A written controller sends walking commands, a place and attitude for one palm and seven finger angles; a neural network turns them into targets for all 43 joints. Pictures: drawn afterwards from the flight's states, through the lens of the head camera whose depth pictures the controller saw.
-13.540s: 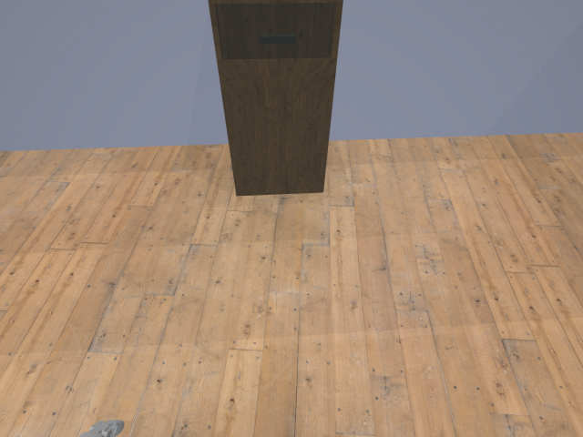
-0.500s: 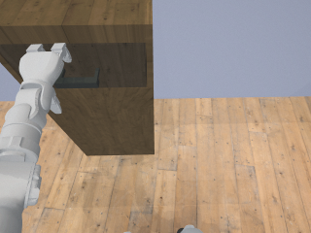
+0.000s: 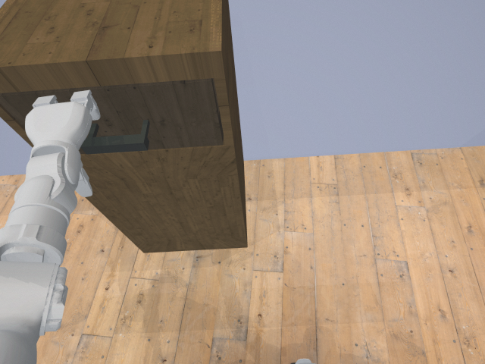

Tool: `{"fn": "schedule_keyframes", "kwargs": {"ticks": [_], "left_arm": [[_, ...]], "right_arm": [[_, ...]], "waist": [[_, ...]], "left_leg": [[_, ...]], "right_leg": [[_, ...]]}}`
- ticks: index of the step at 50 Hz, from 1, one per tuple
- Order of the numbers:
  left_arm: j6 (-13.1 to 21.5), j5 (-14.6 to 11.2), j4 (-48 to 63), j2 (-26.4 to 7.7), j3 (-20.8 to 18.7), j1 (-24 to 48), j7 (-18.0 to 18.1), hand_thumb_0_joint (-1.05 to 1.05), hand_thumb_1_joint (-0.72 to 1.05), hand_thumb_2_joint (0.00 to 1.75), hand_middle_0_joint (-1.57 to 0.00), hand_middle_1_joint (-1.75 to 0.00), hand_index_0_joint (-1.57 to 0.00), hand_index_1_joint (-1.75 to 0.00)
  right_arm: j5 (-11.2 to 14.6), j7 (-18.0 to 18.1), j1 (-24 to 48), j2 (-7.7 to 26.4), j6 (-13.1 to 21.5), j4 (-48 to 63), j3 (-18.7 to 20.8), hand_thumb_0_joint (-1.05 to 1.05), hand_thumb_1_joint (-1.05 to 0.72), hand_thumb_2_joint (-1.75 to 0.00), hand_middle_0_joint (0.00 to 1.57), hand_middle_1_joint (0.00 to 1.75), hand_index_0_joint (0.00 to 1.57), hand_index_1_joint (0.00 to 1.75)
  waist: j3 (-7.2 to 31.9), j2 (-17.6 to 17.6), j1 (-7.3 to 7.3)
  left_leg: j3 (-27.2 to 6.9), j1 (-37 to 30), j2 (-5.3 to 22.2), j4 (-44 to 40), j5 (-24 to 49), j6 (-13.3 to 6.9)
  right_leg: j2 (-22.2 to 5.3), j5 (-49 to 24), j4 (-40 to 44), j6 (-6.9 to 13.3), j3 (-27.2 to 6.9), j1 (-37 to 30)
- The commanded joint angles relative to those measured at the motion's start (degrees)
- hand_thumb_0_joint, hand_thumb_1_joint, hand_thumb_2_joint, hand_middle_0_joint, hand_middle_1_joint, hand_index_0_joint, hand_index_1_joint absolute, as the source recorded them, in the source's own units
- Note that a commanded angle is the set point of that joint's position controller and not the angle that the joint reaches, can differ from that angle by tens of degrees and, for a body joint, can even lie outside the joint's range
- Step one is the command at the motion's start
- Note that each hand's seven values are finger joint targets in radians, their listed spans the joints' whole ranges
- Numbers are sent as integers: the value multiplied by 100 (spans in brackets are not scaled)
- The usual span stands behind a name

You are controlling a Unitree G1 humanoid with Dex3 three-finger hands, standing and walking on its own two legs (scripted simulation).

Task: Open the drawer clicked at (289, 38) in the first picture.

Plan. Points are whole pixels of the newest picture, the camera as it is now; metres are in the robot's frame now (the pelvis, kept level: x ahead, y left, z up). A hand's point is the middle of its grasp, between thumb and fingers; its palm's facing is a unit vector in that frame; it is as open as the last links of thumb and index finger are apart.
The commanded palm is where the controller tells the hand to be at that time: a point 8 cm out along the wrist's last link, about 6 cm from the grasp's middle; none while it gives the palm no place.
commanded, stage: move the hooked fingers above the handle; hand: left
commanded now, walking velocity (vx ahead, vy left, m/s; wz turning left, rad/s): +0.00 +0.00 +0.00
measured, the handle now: (117, 135) +0.53 +0.25 +0.03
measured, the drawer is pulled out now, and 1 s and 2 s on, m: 0.00 0.00 0.00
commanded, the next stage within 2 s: lower the fingers behind the handle in 1.02 s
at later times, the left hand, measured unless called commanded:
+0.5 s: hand (76, 145) +0.46 +0.28 +0.08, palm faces -0.09 +0.06 -0.99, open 13.7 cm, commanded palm +0.44 +0.26 +0.14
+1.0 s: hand (78, 149) +0.46 +0.28 +0.08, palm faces -0.15 +0.04 -0.99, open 13.8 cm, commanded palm +0.45 +0.26 +0.14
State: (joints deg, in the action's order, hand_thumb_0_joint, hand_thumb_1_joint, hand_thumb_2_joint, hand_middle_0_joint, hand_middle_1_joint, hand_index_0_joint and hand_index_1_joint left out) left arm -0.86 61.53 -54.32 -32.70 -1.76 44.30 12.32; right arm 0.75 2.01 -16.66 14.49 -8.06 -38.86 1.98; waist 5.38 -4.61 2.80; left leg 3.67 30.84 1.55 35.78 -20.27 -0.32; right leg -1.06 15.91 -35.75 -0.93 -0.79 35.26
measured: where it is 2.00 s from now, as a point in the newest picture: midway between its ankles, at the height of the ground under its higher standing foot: outside the picture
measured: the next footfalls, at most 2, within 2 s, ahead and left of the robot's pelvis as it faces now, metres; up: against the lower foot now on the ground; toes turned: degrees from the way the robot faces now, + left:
none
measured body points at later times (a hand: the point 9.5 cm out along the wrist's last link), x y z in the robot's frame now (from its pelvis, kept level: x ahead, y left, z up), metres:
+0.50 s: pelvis +0.00 +0.00 +0.00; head +0.08 -0.02 +0.44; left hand +0.46 +0.28 +0.14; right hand +0.05 -0.26 -0.14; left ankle -0.04 +0.12 -0.72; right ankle +0.00 -0.13 -0.72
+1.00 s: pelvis -0.01 +0.01 +0.00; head +0.07 -0.01 +0.44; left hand +0.46 +0.28 +0.13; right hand +0.03 -0.26 -0.14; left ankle -0.04 +0.12 -0.72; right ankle +0.00 -0.13 -0.72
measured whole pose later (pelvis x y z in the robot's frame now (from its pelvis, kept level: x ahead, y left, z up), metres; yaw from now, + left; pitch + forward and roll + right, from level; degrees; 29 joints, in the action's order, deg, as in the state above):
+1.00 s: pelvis -0.01 +0.01 +0.00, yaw +0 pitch +15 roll +0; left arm -2.7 59.4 -59.9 -33.0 3.5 49.9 5.2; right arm 1.1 2.3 -18.5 15.5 -7.8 -39.5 2.4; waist 6.1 -3.7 4.1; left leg 3.4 31.7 1.0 36.5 -19.9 -1.2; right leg -1.7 14.7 -34.7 -1.8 -0.6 35.1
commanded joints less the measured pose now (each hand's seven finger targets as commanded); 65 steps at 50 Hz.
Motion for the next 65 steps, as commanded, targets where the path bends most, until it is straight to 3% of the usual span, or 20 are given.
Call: {"fn": "schedule_keyframes", "kwargs": {"ticks": [1, 3, 7, 10, 13, 17, 22, 25, 28, 33, 38, 41, 44, 48, 51, 55, 58, 60, 62, 65], "left_arm": [[142, -435, 1714, -755, 597, 2587, -642, 0, -50, 30, -30, -120, -30, -120], [596, -684, 2373, 81, 1383, 3172, -1048, 0, -50, 30, -30, -120, -30, -120], [1312, -697, 2336, -463, 931, 3646, -1097, 0, -50, 30, -30, -120, -30, -120], [1570, -479, 2126, -1442, -108, 3476, -542, 0, -50, 30, -30, -120, -30, -120], [1217, -259, 1455, -2419, -1106, 3002, 197, 0, -50, 30, -30, -120, -30, -120], [112, 87, 642, -2134, -596, 2378, 741, 0, -50, 30, -30, -120, -30, -120], [-412, -28, 275, -1746, -104, 2275, -185, 0, -50, 30, -30, -120, -30, -120], [140, -368, 1155, -1347, 179, 2454, -846, 0, -50, 30, -30, -120, -30, -120], [1027, -586, 2475, -381, 996, 3164, -1183, 0, -50, 30, -30, -120, -30, -120], [1741, -511, 2393, -1352, -6, 3601, -587, 0, -50, 30, -30, -120, -30, -120], [943, -114, 1112, -2309, -965, 3159, 608, 0, -50, 30, -30, -120, -30, -120], [55, 159, 360, -1965, -498, 2935, 781, 0, -50, 30, -30, -120, -30, -120], [-445, 110, -273, -1713, -125, 2535, 188, 0, -50, 30, -30, -120, -30, -120], [-19, -318, 736, -803, 636, 2791, -834, 0, -50, 30, -30, -120, -30, -120], [885, -494, 1674, -955, 502, 3091, -1217, 0, -50, 30, -30, -120, -30, -120], [1721, -415, 2167, -1666, -276, 3289, -769, 0, -50, 30, -30, -120, -30, -120], [1588, -229, 1550, -2322, -1019, 3012, 5, 0, -50, 30, -30, -120, -30, -120], [1173, -100, 1049, -1952, -752, 2816, 460, 0, -50, 30, -30, -120, -30, -120], [685, 92, 736, -1745, -526, 2709, 716, 0, -50, 30, -30, -120, -30, -120], [55, 185, 396, -1095, 118, 2839, 555, 0, -50, 30, -30, -120, -30, -120]], "right_arm": [[45, 228, -429, 1046, 164, 537, 456, 0, -90, -90, 20, 30, 20, 30], [14, 314, -437, 958, 264, 481, 460, 0, -90, -90, 20, 30, 20, 30], [-54, 367, -621, 934, 345, 179, 397, 0, -90, -90, 20, 30, 20, 30], [-84, 292, -685, 871, 331, 159, 399, 0, -90, -90, 20, 30, 20, 30], [-128, 168, -516, 844, 295, 249, 280, 0, -90, -90, 20, 30, 20, 30], [-74, 57, -170, 861, 303, 408, 180, 0, -90, -90, 20, 30, 20, 30], [46, 126, -383, 1062, 132, 542, 304, 0, -90, -90, 20, 30, 20, 30], [55, 266, -440, 1109, 139, 630, 391, 0, -90, -90, 20, 30, 20, 30], [-27, 353, -475, 953, 263, 578, 433, 0, -90, -90, 20, 30, 20, 30], [-95, 317, -788, 941, 321, 210, 450, 0, -90, -90, 20, 30, 20, 30], [-138, 77, -591, 887, 332, 171, 259, 0, -90, -90, 20, 30, 20, 30], [-147, -28, -493, 931, 302, 210, 247, 0, -90, -90, 20, 30, 20, 30], [-48, -17, -610, 1046, 183, 313, 287, 0, -90, -90, 20, 30, 20, 30], [17, 169, -644, 1109, 141, 521, 409, 0, -90, -90, 20, 30, 20, 30], [-44, 333, -596, 1057, 213, 485, 407, 0, -90, -90, 20, 30, 20, 30], [-87, 354, -732, 911, 260, 365, 423, 0, -90, -90, 20, 30, 20, 30], [-118, 226, -710, 894, 292, 283, 359, 0, -90, -90, 20, 30, 20, 30], [-133, 107, -638, 867, 340, 273, 329, 0, -90, -90, 20, 30, 20, 30], [-169, -3, -684, 915, 366, 271, 349, 0, -90, -90, 20, 30, 20, 30], [-126, -115, -895, 984, 346, 241, 436, 0, -90, -90, 20, 30, 20, 30]], "waist": [[2561, 863, 440], [2122, 805, 756], [1644, 180, 664], [2095, -255, 244], [2347, -217, -196], [2358, 3, -350], [2768, 846, 3], [2670, 1041, 261], [2196, 408, 560], [1934, -314, 347], [2187, -253, -98], [2419, -110, -90], [2769, 468, 25], [2668, 954, 429], [2069, 706, 456], [1974, -143, 259], [1905, -273, -15], [1774, -244, 35], [2238, -270, 12], [2802, -119, 198]], "left_leg": [[-52, -1241, -252, -267, 2502, -290], [-145, -1626, -275, -224, 2389, -348], [-362, -1644, -354, -149, 2109, -243], [-374, -1410, -375, -26, 2462, -123], [-308, -597, -424, 15, 2706, -50], [28, -182, -376, -100, 2496, 0], [116, -501, -259, -265, 2448, -146], [-20, -962, -256, -295, 2370, -282], [-201, -1651, -252, -205, 2570, -309], [-446, -1666, -275, -23, 2647, -86], [-326, -505, -364, -16, 2475, 7], [-135, -390, -296, -49, 2437, 4], [-39, -474, -227, -124, 2431, -70], [-107, -1044, -201, -174, 2433, -243], [-223, -1190, -252, -205, 2055, -293], [-351, -1318, -274, -35, 2416, -183], [-355, -626, -325, 56, 2405, -85], [-272, -313, -320, 57, 2088, -52], [-203, -378, -288, 115, 2344, -27], [-154, -777, -194, 193, 2792, -47]], "right_leg": [[239, -2512, 442, 91, 212, -2127], [247, -2151, 616, 81, 210, -1626], [240, -1567, 502, 215, 249, -956], [244, -1688, 201, 323, 263, -1162], [243, -2018, -112, 338, 286, -1676], [204, -2221, -124, 288, 297, -2025], [196, -2581, 159, 138, 249, -2454], [209, -2475, 383, 97, 184, -2328], [260, -1947, 496, 141, 205, -1469], [321, -1393, 255, 309, 300, -729], [304, -1553, -123, 348, 376, -1258], [269, -1750, -156, 296, 392, -1434], [252, -2059, -6, 216, 315, -1869], [259, -2142, 343, 137, 257, -1832], [256, -1691, 445, 160, 207, -1465], [312, -1510, 230, 287, 228, -1040], [325, -1479, -38, 346, 284, -1076], [311, -1313, -107, 322, 350, -901], [314, -1540, -220, 320, 382, -965], [335, -1902, -178, 267, 366, -1060]]}}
